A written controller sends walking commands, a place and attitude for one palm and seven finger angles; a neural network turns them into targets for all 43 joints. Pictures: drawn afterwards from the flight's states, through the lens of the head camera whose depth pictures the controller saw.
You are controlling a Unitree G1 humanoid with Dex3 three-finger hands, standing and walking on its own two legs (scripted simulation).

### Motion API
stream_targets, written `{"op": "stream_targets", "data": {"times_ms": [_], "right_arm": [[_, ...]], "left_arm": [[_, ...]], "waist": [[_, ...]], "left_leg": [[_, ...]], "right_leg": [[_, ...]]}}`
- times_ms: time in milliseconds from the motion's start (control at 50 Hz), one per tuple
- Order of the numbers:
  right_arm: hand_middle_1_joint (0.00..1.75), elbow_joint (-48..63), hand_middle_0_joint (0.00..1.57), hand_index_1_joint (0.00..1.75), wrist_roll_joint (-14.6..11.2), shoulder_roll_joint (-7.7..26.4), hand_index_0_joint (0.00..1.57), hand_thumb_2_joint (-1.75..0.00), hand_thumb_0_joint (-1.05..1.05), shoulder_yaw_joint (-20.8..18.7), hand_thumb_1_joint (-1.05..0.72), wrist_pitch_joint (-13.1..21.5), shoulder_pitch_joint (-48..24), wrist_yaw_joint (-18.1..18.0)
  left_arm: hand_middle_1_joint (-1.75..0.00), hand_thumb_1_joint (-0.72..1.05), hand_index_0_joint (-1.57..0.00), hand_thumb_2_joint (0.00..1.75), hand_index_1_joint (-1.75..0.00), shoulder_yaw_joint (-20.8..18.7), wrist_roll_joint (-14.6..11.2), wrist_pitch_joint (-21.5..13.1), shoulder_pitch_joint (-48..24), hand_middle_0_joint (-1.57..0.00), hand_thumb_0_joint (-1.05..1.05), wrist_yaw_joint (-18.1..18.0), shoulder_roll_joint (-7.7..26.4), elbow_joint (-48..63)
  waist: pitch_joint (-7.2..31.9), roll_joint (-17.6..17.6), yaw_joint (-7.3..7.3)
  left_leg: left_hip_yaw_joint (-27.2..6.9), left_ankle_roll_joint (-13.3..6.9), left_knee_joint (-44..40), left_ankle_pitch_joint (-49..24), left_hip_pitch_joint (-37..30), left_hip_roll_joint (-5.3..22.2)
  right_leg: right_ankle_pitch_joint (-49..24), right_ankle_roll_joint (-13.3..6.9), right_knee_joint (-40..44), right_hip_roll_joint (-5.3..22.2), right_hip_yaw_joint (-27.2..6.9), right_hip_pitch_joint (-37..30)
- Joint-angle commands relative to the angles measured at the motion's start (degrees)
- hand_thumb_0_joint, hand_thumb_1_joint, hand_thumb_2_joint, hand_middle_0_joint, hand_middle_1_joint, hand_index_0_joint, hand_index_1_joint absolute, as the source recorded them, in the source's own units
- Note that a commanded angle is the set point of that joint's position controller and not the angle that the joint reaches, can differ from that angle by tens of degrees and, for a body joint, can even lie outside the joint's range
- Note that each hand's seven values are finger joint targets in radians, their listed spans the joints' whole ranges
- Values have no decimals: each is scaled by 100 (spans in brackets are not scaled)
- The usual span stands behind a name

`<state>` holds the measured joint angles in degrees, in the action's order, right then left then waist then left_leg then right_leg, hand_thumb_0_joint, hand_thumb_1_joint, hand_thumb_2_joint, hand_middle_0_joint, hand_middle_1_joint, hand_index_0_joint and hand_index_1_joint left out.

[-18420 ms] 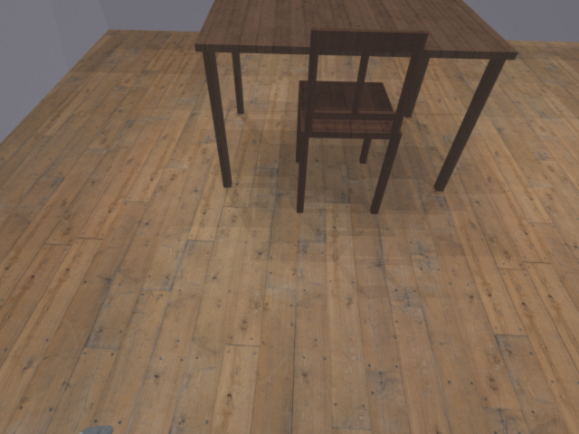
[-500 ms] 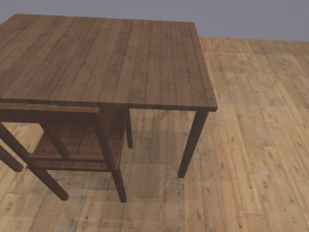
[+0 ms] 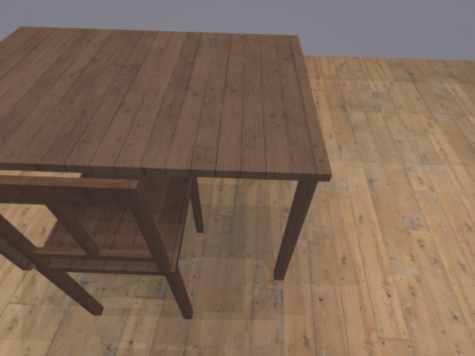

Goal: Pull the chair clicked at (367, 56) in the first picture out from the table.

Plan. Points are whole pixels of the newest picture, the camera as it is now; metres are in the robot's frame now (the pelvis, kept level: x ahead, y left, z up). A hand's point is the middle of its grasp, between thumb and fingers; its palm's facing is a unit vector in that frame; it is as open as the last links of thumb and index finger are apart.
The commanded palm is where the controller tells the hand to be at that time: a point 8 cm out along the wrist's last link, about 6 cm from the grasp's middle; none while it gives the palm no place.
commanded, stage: come to a stop and stand still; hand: left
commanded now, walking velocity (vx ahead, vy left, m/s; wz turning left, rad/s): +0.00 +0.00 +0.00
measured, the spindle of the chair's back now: (75, 229) +0.38 +0.40 -0.11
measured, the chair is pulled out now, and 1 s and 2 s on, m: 0.00 0.00 0.00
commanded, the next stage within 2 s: look again from close up in 0.22 s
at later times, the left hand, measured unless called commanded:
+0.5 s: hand out of the picture -0.01 +0.18 -0.18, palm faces +0.02 -0.98 -0.20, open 7.4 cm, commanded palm none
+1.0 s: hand out of the picture -0.02 +0.20 -0.18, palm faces +0.01 -0.98 -0.18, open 7.4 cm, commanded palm none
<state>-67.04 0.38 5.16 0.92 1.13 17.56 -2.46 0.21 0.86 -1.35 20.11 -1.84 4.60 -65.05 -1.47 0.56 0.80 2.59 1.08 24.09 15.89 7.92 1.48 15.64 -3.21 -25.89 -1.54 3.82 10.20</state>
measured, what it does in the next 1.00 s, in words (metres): stands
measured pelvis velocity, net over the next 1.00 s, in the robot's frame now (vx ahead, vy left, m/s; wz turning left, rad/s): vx -0.01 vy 0.03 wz -0.01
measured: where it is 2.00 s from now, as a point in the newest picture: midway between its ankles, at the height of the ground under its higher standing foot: outside the picture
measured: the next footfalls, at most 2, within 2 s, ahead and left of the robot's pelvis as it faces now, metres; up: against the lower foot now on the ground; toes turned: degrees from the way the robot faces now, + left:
none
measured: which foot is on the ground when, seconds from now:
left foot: down 0.00-1.00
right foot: down 0.00-1.00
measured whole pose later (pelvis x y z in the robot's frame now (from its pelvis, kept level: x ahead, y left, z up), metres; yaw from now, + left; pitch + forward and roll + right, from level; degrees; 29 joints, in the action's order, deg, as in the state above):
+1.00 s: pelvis -0.01 +0.03 +0.00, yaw -1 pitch -1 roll +0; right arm -64.3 0.4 8.0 1.6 1.4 17.5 -1.4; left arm 0.7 0.9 -0.7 17.8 -1.8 8.1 -63.3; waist -1.4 0.2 0.2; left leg 4.0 -2.7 25.0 15.0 9.5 -1.9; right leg 14.9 -0.4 -27.1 1.0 2.2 11.5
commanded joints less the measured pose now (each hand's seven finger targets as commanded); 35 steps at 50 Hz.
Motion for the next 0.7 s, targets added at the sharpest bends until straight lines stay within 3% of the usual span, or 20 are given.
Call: {"op": "stream_targets", "data": {"times_ms": [0,60,280,300,320,340,360,380,420,440,460,480,500,540,560,620,680], "right_arm": [[30,79,20,30,19,394,20,-90,0,-99,-90,94,525,-50],[30,97,20,30,16,405,20,-90,0,-112,-90,91,497,-56],[30,179,20,30,31,572,20,-90,0,-108,-90,57,412,-41],[30,602,20,30,-43,809,20,-90,0,-200,-90,77,-442,23],[30,851,20,30,-32,486,20,-90,0,-173,-90,-25,-28,42],[30,853,20,30,-48,499,20,-90,0,-188,-90,-30,23,70],[30,930,20,30,-35,400,20,-90,0,-180,-90,-25,158,112],[30,932,20,30,-25,434,20,-90,0,-182,-90,-23,186,118],[30,864,20,30,12,499,20,-90,0,-185,-90,-28,419,99],[30,832,20,30,34,584,20,-90,0,-184,-90,-7,502,99],[30,840,20,30,69,677,20,-90,0,-186,-90,40,527,105],[30,886,20,30,91,787,20,-90,0,-165,-90,36,404,93],[30,905,20,30,80,772,20,-90,0,-147,-90,47,266,93],[30,948,20,30,70,861,20,-90,0,-137,-90,55,186,86],[30,925,20,30,75,872,20,-90,0,-131,-90,73,216,82],[30,894,20,30,68,947,20,-90,0,-120,-90,93,248,77],[30,804,20,30,68,978,20,-90,0,-102,-90,112,272,73]], "left_arm": [[-30,90,-20,90,-30,-110,-21,-94,490,-20,0,-68,586,104],[-30,90,-20,90,-30,-118,-24,-97,485,-20,0,-71,630,125],[-30,90,-20,90,-30,-145,-32,-77,279,-20,0,-42,781,218],[-30,90,-20,90,-30,-207,22,-189,811,-20,0,-294,1053,-29],[-30,90,-20,90,-30,-221,42,-243,684,-20,0,-269,1238,276],[-30,90,-20,90,-30,-155,59,-247,432,-20,0,-229,1109,357],[-30,90,-20,90,-30,-187,55,-261,198,-20,0,-189,1116,516],[-30,90,-20,90,-30,-176,49,-246,135,-20,0,-174,1104,582],[-30,90,-20,90,-30,-146,18,-172,-86,-20,0,-158,1025,621],[-30,90,-20,90,-30,-129,-7,-133,-138,-20,0,-142,924,625],[-30,90,-20,90,-30,-121,-3,-90,-143,-20,0,-121,870,645],[-30,90,-20,90,-30,-113,-8,-57,-100,-20,0,-109,819,658],[-30,90,-20,90,-30,-105,1,-21,-125,-20,0,-91,845,625],[-30,90,-20,90,-30,-79,2,-5,-31,-20,0,-55,850,585],[-30,90,-20,90,-30,-80,10,-7,-10,-20,0,-45,868,580],[-30,90,-20,90,-30,-58,-8,-12,18,-20,0,-23,883,557],[-30,90,-20,90,-30,-52,-10,-9,20,-20,0,-19,886,553]], "waist": [[-224,21,-56],[-155,30,-41],[-273,-10,-37],[-442,270,278],[89,299,-76],[314,126,-146],[637,124,-194],[609,330,-203],[257,298,-321],[13,-22,-329],[-252,-353,-246],[-461,-430,-154],[-576,-632,-112],[-680,-335,-49],[-643,-392,-39],[-435,-66,-41],[-397,-123,-31]], "left_leg": [[-316,-210,-233,-1244,193,417],[-279,-193,-220,-1236,163,418],[-311,-177,-280,-1026,226,415],[135,7,1297,-260,921,281],[-296,-144,1727,755,1204,132],[-306,-162,1813,834,1111,240],[-174,-142,1578,701,998,144],[-91,-129,1354,569,843,96],[-110,-133,550,114,249,87],[-290,-190,224,-145,140,215],[-502,-280,16,-472,378,460],[-656,-353,-102,-314,761,555],[-800,-377,-324,-184,975,525],[-866,-401,-561,238,1138,499],[-881,-411,-644,238,1135,502],[-865,-417,-687,240,957,469],[-852,-427,-734,142,894,473]], "right_leg": [[-1951,56,450,791,-712,-64],[-2120,74,461,801,-713,-150],[-1642,61,607,792,-742,-87],[-5238,672,577,1277,-1422,-162],[-5356,498,451,1672,-1607,-637],[-4474,-60,449,1582,-1310,-507],[-4414,-400,329,1511,-1156,-738],[-3716,-482,359,1442,-1049,-548],[-1768,-392,461,1240,-980,245],[-832,-249,419,1017,-926,591],[-297,-107,338,759,-763,662],[46,-36,381,625,-726,594],[120,-10,310,583,-674,476],[180,24,312,547,-669,379],[107,23,294,554,-651,302],[-21,47,294,603,-653,211],[-134,58,277,627,-627,184]]}}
